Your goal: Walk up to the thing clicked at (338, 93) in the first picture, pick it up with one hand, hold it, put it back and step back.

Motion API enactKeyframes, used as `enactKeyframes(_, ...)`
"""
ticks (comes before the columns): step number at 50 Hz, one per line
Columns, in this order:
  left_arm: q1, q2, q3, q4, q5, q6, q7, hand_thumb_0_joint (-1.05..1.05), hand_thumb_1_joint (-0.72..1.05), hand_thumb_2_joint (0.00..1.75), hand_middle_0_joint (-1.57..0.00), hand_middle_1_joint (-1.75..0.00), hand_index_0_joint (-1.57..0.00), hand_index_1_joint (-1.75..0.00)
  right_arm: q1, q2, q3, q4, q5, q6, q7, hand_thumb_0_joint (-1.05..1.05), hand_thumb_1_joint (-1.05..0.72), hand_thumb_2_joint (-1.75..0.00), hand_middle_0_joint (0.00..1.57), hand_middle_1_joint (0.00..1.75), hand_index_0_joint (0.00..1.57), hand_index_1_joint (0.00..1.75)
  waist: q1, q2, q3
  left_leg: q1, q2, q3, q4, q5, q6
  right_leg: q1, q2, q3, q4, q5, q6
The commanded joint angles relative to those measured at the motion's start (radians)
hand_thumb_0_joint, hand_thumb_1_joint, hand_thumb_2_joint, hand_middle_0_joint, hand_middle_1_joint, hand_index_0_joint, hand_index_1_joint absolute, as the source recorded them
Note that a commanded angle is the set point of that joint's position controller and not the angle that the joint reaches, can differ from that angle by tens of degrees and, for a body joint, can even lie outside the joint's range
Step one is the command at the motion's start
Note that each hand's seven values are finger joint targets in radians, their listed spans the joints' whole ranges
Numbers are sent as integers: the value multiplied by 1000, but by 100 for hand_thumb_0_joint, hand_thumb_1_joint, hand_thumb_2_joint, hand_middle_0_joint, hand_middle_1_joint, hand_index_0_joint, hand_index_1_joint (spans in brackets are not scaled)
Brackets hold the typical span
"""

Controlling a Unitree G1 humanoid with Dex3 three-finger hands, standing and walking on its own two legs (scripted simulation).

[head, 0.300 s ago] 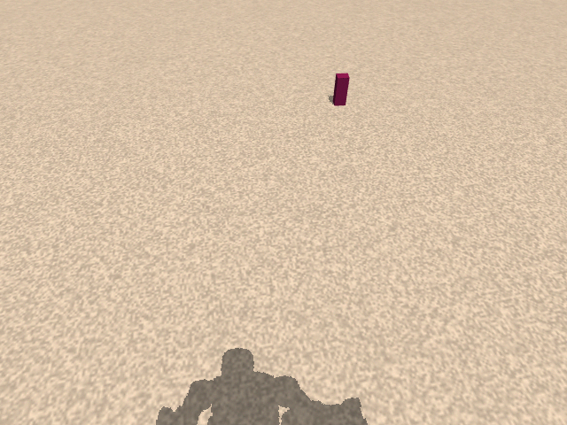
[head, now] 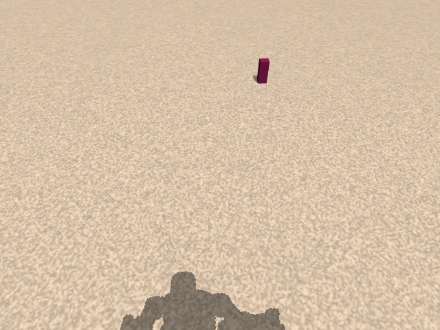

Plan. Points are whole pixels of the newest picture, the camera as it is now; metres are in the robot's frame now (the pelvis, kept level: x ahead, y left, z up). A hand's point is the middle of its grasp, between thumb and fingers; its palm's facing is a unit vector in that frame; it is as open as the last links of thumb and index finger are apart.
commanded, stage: stand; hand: left
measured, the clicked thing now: (263, 71) +2.14 -0.42 -0.68
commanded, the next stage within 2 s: walk up in 0.82 s
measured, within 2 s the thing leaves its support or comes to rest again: neither
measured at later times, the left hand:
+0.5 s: hand out of the picture +0.08 +0.25 -0.16, palm faces -0.02 -0.94 -0.34, open 7.4 cm
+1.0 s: hand out of the picture +0.12 +0.26 -0.14, palm faces -0.11 -0.93 -0.35, open 7.4 cm
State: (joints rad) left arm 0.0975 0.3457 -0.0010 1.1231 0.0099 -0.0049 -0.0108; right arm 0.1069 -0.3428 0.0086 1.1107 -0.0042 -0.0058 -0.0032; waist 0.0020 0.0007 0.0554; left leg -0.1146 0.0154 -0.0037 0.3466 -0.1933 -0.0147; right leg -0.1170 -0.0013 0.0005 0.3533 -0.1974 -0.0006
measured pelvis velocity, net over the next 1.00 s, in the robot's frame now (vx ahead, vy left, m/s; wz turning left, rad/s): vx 0.03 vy -0.02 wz -0.09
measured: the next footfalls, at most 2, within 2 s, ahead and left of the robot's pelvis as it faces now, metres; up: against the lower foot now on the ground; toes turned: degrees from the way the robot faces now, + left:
right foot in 1.14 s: +0.18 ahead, -0.24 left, +0.00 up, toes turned -15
left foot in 1.60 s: +0.51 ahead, -0.03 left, +0.00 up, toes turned -6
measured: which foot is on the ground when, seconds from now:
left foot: down 0.00-1.00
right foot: down 0.00-0.86, up 0.88-1.00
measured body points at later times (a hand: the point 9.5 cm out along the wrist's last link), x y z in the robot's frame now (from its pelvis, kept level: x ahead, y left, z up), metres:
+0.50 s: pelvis +0.00 +0.00 +0.00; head +0.02 +0.00 +0.45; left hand +0.08 +0.30 -0.13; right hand +0.08 -0.30 -0.13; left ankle +0.00 +0.13 -0.75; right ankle +0.00 -0.12 -0.75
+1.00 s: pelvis +0.03 -0.02 +0.00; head +0.03 -0.03 +0.45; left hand +0.13 +0.30 -0.11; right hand +0.07 -0.35 -0.12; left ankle +0.00 +0.13 -0.75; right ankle +0.04 -0.16 -0.71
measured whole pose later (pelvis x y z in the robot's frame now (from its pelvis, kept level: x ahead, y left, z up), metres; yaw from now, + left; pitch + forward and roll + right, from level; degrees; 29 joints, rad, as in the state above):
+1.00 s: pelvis +0.03 -0.02 +0.00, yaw -5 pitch -1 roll +1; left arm 0.18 0.43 0.07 1.04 0.04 0.01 -0.12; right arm 0.21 -0.39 -0.08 1.01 -0.04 -0.08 0.04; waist -0.01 -0.02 0.00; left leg -0.08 0.05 0.09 0.34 -0.27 0.02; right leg -0.43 -0.06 0.02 0.84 -0.39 -0.02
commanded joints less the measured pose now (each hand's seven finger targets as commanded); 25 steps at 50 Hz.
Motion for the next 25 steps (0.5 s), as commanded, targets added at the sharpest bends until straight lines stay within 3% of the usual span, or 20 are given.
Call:
enactKeyframes(1,-33,212,41,-52,-4,-23,17,0,90,90,-20,-30,-20,-30,-38,-209,-45,-56,-1,-27,-9,0,-90,-90,20,30,20,30,0,6,-79,17,111,-78,-51,145,35,17,-124,91,-56,160,-29)
enactKeyframes(25,-29,211,37,-56,-4,-26,20,0,90,90,-20,-30,-20,-30,-26,-209,-42,-52,-4,-25,-8,0,-90,-90,20,30,20,30,0,-7,-71,22,114,-81,-59,175,35,15,-124,83,-68,176,-24)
